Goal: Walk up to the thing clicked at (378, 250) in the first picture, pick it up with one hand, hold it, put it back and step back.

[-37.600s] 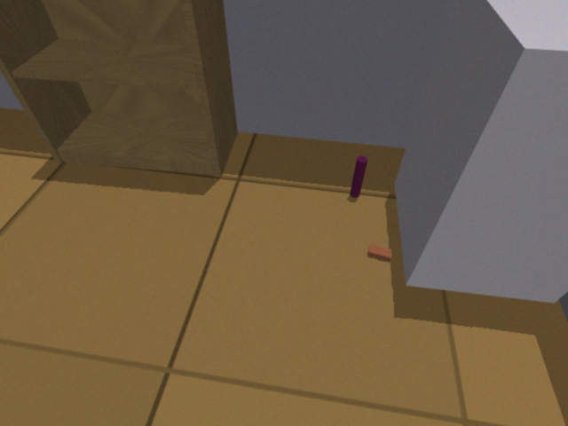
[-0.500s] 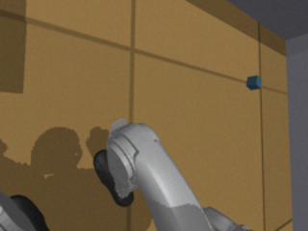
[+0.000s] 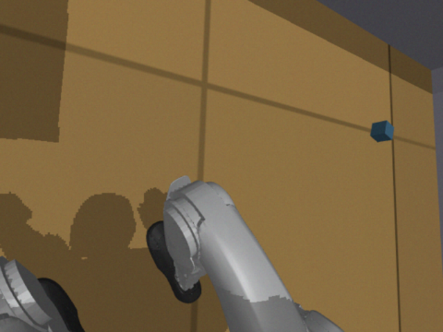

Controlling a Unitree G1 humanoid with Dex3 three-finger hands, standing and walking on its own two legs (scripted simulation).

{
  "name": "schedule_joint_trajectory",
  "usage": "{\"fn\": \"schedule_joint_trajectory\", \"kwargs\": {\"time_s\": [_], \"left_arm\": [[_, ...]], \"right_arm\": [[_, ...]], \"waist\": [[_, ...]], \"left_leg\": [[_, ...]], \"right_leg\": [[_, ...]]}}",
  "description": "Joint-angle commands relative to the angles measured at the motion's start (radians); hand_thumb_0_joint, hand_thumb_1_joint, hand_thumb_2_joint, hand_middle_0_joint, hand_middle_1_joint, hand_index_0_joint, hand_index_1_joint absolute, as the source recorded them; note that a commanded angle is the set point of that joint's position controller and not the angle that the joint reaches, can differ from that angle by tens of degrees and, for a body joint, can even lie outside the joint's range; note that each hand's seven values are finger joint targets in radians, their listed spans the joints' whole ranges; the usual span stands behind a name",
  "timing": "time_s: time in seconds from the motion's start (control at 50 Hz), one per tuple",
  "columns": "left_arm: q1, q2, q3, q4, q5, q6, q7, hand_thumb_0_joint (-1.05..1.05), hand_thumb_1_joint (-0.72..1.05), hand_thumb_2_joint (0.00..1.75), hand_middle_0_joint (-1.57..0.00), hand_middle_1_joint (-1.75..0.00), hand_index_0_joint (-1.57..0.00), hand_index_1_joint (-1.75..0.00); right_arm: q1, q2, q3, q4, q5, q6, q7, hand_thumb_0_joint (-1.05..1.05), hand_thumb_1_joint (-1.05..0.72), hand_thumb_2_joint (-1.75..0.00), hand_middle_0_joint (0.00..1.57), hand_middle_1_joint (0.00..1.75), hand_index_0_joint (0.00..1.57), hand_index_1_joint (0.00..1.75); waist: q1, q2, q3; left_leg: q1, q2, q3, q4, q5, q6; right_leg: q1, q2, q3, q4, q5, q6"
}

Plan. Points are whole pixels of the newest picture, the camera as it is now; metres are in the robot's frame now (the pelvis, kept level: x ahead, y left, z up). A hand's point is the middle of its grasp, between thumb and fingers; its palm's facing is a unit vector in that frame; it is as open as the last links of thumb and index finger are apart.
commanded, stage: settle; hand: left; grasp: from above
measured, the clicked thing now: out of the picture +0.47 +0.40 -0.28
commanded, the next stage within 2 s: lift in 0.38 s
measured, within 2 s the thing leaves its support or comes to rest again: neither
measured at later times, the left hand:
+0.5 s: hand out of the picture +0.45 +0.40 -0.18, palm faces -0.06 -0.43 -0.90, open 7.8 cm
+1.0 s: hand out of the picture +0.40 +0.40 -0.07, palm faces -0.06 -0.43 -0.90, open 7.9 cm
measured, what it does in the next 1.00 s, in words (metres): stands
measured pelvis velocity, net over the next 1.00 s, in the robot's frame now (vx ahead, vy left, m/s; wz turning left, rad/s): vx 0.00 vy -0.01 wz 0.16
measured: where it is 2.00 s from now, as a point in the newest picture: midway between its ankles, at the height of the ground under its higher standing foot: (130, 305)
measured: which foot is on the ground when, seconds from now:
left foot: down 0.00-1.00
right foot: down 0.00-1.00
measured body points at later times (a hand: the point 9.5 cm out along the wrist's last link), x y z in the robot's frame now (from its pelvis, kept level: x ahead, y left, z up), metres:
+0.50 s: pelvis +0.00 +0.00 +0.00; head +0.28 +0.11 +0.33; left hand +0.45 +0.41 -0.13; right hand +0.02 -0.24 -0.07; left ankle +0.06 +0.14 -0.31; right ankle +0.11 -0.10 -0.31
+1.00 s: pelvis +0.00 -0.01 +0.03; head +0.21 +0.06 +0.42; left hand +0.40 +0.41 -0.01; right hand +0.06 -0.26 -0.08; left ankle +0.06 +0.14 -0.31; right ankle +0.11 -0.10 -0.31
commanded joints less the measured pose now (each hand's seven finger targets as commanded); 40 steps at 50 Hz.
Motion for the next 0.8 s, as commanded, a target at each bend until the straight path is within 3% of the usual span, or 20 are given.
{"fn": "schedule_joint_trajectory", "kwargs": {"time_s": [0.0, 0.06, 0.18, 0.22, 0.24, 0.3, 0.34, 0.4, 0.42, 0.44, 0.46, 0.48, 0.5, 0.52, 0.54, 0.6, 0.62, 0.72, 0.76, 0.78], "left_arm": [[-0.244, 0.157, -0.052, -0.129, 0.035, 0.025, -0.005, 0.0, 0.62, 0.4, -0.98, -0.43, -1.0, -0.41], [-0.229, 0.142, -0.07, -0.122, 0.049, 0.038, -0.035, 0.0, 0.57, 0.41, -0.95, -0.44, -0.96, -0.42], [-0.266, 0.157, -0.043, -0.193, 0.087, 0.051, -0.044, 0.0, 0.52, 0.4, -0.92, -0.42, -0.93, -0.41], [-0.257, 0.127, -0.058, -0.174, 0.096, 0.057, -0.049, 0.0, 0.57, 0.4, -0.97, -0.4, -0.98, -0.39], [-0.277, 0.149, -0.031, -0.195, 0.104, 0.055, -0.041, 0.0, 0.58, 0.43, -0.99, -0.41, -0.99, -0.41], [-0.27, 0.108, -0.045, -0.181, 0.1, 0.063, -0.044, 0.0, 0.64, 0.47, -1.04, -0.42, -1.04, -0.42], [-0.296, 0.118, -0.022, -0.19, 0.086, 0.063, -0.049, 0.0, 0.65, 0.51, -1.04, -0.46, -1.04, -0.46], [-0.288, 0.085, -0.04, -0.202, 0.098, 0.069, -0.073, 0.0, 0.67, 0.55, -1.06, -0.46, -1.06, -0.47], [-0.302, 0.098, -0.036, -0.202, 0.108, 0.067, -0.075, 0.0, 0.75, 0.48, -1.14, -0.54, -1.14, -0.52], [-0.303, 0.086, -0.037, -0.211, 0.106, 0.066, -0.08, 0.0, 0.69, 0.56, -1.06, -0.5, -1.06, -0.48], [-0.3, 0.096, -0.029, -0.216, 0.109, 0.067, -0.083, 0.0, 0.77, 0.48, -1.14, -0.55, -1.14, -0.52], [-0.279, 0.087, -0.03, -0.213, 0.108, 0.073, -0.093, 0.0, 0.69, 0.56, -1.06, -0.52, -1.06, -0.5], [-0.284, 0.086, -0.026, -0.24, 0.108, 0.075, -0.103, 0.0, 0.77, 0.49, -1.14, -0.56, -1.14, -0.54], [-0.268, 0.078, -0.025, -0.205, 0.102, 0.079, -0.109, 0.0, 0.69, 0.57, -1.06, -0.53, -1.06, -0.51], [-0.279, 0.087, -0.019, -0.256, 0.103, 0.081, -0.12, 0.0, 0.77, 0.5, -1.14, -0.57, -1.14, -0.55], [-0.254, 0.051, -0.032, -0.268, 0.105, 0.094, -0.154, 0.0, 0.86, 0.56, -1.16, -0.59, -1.19, -0.56], [-0.257, 0.053, -0.026, -0.28, 0.101, 0.097, -0.155, 0.0, 0.86, 0.56, -1.15, -0.6, -1.18, -0.57], [-0.237, -0.018, -0.049, -0.297, 0.096, 0.122, -0.184, 0.0, 0.79, 0.54, -1.08, -0.61, -1.12, -0.58], [-0.248, -0.016, -0.034, -0.376, 0.089, 0.126, -0.184, 0.0, 0.75, 0.56, -1.07, -0.59, -1.1, -0.57], [-0.218, -0.053, -0.048, -0.338, 0.088, 0.133, -0.192, 0.0, 0.75, 0.55, -1.08, -0.59, -1.1, -0.56]], "right_arm": [[0.273, -0.305, -0.099, 0.068, 0.02, -0.002, -0.002, 0.0, -0.89, -0.89, 0.2, 0.3, 0.2, 0.3], [0.274, -0.289, -0.11, 0.081, 0.018, -0.009, -0.009, 0.0, -0.89, -0.89, 0.2, 0.3, 0.2, 0.3], [0.286, -0.276, -0.14, 0.102, 0.026, -0.018, -0.017, 0.0, -0.89, -0.89, 0.2, 0.3, 0.2, 0.3], [0.284, -0.273, -0.149, 0.11, 0.027, -0.022, -0.022, 0.0, -0.9, -0.9, 0.2, 0.3, 0.2, 0.3], [0.29, -0.282, -0.158, 0.114, 0.029, -0.02, -0.024, 0.0, -0.89, -0.9, 0.2, 0.3, 0.2, 0.3], [0.303, -0.26, -0.166, 0.147, 0.024, -0.024, -0.025, 0.0, -0.9, -0.9, 0.2, 0.3, 0.2, 0.3], [0.298, -0.264, -0.183, 0.144, 0.026, -0.033, -0.03, 0.0, -0.9, -0.9, 0.2, 0.3, 0.2, 0.3], [0.308, -0.255, -0.186, 0.155, 0.029, -0.033, -0.027, 0.0, -0.89, -0.9, 0.2, 0.3, 0.2, 0.3], [0.309, -0.254, -0.188, 0.164, 0.028, -0.033, -0.029, 0.0, -0.93, -0.91, 0.2, 0.3, 0.2, 0.3], [0.316, -0.249, -0.19, 0.163, 0.026, -0.032, -0.027, 0.0, -0.88, -0.89, 0.2, 0.3, 0.2, 0.3], [0.329, -0.238, -0.184, 0.179, 0.027, -0.029, -0.024, 0.0, -0.92, -0.91, 0.2, 0.3, 0.2, 0.3], [0.326, -0.242, -0.196, 0.175, 0.028, -0.031, -0.023, 0.0, -0.88, -0.89, 0.2, 0.3, 0.2, 0.3], [0.33, -0.227, -0.196, 0.182, 0.03, -0.028, -0.021, 0.0, -0.92, -0.91, 0.2, 0.3, 0.2, 0.3], [0.323, -0.24, -0.208, 0.178, 0.03, -0.028, -0.023, 0.0, -0.88, -0.89, 0.2, 0.3, 0.2, 0.3], [0.334, -0.218, -0.201, 0.189, 0.034, -0.024, -0.019, 0.0, -0.93, -0.91, 0.2, 0.3, 0.2, 0.3], [0.334, -0.212, -0.22, 0.2, 0.043, -0.016, -0.018, 0.0, -0.91, -0.9, 0.2, 0.3, 0.2, 0.3], [0.33, -0.22, -0.234, 0.204, 0.046, -0.014, -0.018, 0.0, -0.91, -0.9, 0.2, 0.3, 0.2, 0.3], [0.332, -0.203, -0.268, 0.239, 0.064, 0.005, -0.027, 0.0, -0.91, -0.9, 0.2, 0.3, 0.2, 0.3], [0.314, -0.198, -0.287, 0.232, 0.075, 0.009, -0.033, 0.0, -0.91, -0.9, 0.2, 0.3, 0.2, 0.3], [0.32, -0.188, -0.293, 0.244, 0.075, 0.013, -0.035, 0.0, -0.91, -0.9, 0.2, 0.3, 0.2, 0.3]], "waist": [[-0.038, 0.623, -0.69], [-0.033, 0.583, -0.679], [0.009, 0.632, -0.747], [-0.001, 0.639, -0.728], [0.013, 0.646, -0.759], [0.009, 0.617, -0.74], [0.022, 0.612, -0.771], [0.027, 0.63, -0.796], [0.033, 0.628, -0.814], [0.036, 0.628, -0.815], [0.047, 0.617, -0.835], [0.055, 0.612, -0.85], [0.069, 0.624, -0.867], [0.075, 0.63, -0.871], [0.09, 0.637, -0.897], [0.106, 0.616, -0.91], [0.123, 0.625, -0.937], [0.143, 0.576, -0.951], [0.173, 0.594, -1.028], [0.162, 0.545, -1.006]], "left_leg": [[0.55, 0.019, 0.082, -0.204, 0.315, 0.002], [0.516, 0.009, 0.091, -0.217, 0.269, 0.008], [0.568, 0.008, 0.097, -0.241, 0.256, 0.002], [0.571, 0.007, 0.095, -0.254, 0.233, -0.002], [0.586, 0.009, 0.096, -0.257, 0.243, -0.004], [0.547, -0.002, 0.116, -0.252, 0.223, 0.003], [0.536, -0.005, 0.132, -0.252, 0.227, 0.003], [0.584, -0.003, 0.132, -0.244, 0.275, 0.0], [0.585, -0.002, 0.137, -0.239, 0.285, 0.001], [0.572, -0.005, 0.144, -0.237, 0.303, 0.003], [0.563, -0.007, 0.149, -0.231, 0.316, 0.006], [0.568, -0.01, 0.155, -0.237, 0.323, 0.004], [0.588, -0.011, 0.155, -0.235, 0.338, 0.003], [0.575, -0.011, 0.164, -0.248, 0.321, 0.002], [0.582, -0.015, 0.163, -0.243, 0.327, 0.004], [0.584, -0.018, 0.173, -0.247, 0.321, 0.006], [0.584, -0.019, 0.177, -0.264, 0.31, 0.005], [0.575, -0.029, 0.199, -0.3, 0.254, 0.011], [0.624, -0.031, 0.204, -0.311, 0.272, 0.01], [0.605, -0.033, 0.212, -0.314, 0.268, 0.014]], "right_leg": [[0.359, 0.038, -0.036, -0.202, 0.363, -0.014], [0.356, 0.039, -0.025, -0.211, 0.326, -0.012], [0.314, 0.034, -0.013, -0.203, 0.292, -0.023], [0.29, 0.034, -0.01, -0.198, 0.27, -0.027], [0.293, 0.031, -0.014, -0.196, 0.279, -0.028], [0.297, 0.028, 0.002, -0.211, 0.263, -0.025], [0.312, 0.027, 0.011, -0.211, 0.261, -0.025], [0.285, 0.021, 0.011, -0.196, 0.295, -0.029], [0.297, 0.023, 0.015, -0.197, 0.308, -0.028], [0.315, 0.021, 0.021, -0.193, 0.328, -0.026], [0.328, 0.019, 0.023, -0.193, 0.342, -0.024], [0.341, 0.019, 0.027, -0.191, 0.345, -0.025], [0.323, 0.016, 0.026, -0.187, 0.347, -0.028], [0.341, 0.019, 0.031, -0.191, 0.335, -0.029], [0.331, 0.014, 0.032, -0.186, 0.333, -0.03], [0.319, 0.015, 0.04, -0.188, 0.323, -0.032], [0.329, 0.014, 0.042, -0.189, 0.309, -0.035], [0.318, 0.014, 0.064, -0.226, 0.25, -0.039], [0.327, 0.007, 0.073, -0.236, 0.258, -0.043], [0.344, 0.009, 0.081, -0.25, 0.26, -0.039]]}}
